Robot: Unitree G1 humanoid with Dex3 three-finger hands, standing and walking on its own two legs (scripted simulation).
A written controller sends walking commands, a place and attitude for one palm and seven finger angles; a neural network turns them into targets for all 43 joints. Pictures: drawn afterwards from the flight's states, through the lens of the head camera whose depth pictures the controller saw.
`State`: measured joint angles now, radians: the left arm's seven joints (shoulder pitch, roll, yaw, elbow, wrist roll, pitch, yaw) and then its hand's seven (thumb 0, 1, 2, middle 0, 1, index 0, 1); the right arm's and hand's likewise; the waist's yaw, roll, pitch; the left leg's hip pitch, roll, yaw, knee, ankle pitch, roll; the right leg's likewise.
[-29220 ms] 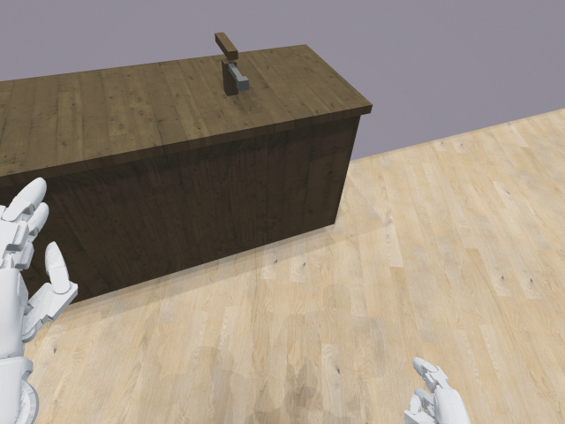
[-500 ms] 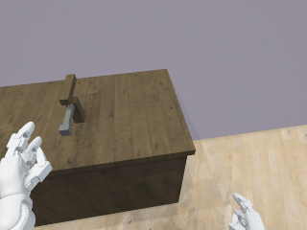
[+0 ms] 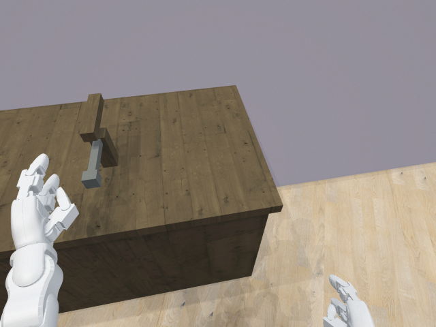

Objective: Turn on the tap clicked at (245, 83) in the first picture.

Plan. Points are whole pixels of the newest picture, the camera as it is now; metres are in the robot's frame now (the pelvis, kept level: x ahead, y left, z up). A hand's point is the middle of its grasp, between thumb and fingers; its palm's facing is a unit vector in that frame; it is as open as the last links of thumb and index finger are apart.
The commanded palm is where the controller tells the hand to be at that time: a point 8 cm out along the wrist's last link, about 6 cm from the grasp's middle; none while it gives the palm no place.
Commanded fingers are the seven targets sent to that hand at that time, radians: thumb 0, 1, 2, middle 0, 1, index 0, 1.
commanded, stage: reach beside the lever's end, fingers flat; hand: left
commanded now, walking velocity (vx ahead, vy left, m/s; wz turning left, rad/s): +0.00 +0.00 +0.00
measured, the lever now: (91, 179) +0.37 +0.29 +0.05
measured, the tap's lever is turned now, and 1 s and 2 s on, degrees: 0 0 12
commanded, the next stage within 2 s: push the lever round in 1.18 s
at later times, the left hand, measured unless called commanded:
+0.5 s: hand (79, 191) +0.33 +0.29 +0.06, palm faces +0.48 -0.87 -0.11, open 7.7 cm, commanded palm +0.29 +0.33 +0.06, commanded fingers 0.00 0.90 0.90 -0.15 -0.16 -0.15 -0.16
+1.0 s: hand (81, 184) +0.36 +0.31 +0.04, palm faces +0.46 -0.88 -0.11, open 7.8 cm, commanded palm +0.31 +0.35 +0.04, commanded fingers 0.00 0.90 0.90 -0.15 -0.15 -0.15 -0.15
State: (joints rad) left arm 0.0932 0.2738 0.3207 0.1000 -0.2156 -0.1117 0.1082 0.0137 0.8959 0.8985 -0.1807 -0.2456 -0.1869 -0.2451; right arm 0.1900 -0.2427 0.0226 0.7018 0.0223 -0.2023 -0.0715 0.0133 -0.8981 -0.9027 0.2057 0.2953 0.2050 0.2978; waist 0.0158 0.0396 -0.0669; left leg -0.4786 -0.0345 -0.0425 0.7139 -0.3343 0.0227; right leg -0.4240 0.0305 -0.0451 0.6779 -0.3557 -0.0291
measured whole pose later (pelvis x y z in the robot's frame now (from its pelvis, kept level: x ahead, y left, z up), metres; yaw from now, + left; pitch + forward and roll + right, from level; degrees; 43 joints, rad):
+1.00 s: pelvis +0.00 +0.00 -0.02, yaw -2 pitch +13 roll -2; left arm -0.23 0.40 0.48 0.60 -0.18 -0.29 0.01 0.01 0.90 0.90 -0.15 -0.15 -0.16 -0.15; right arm 0.29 -0.27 0.00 0.69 0.01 -0.06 -0.04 0.01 -0.90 -0.90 0.21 0.30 0.20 0.30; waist -0.04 0.03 -0.12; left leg -0.70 -0.01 -0.03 0.88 -0.41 0.02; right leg -0.64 0.05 -0.04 0.82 -0.41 -0.03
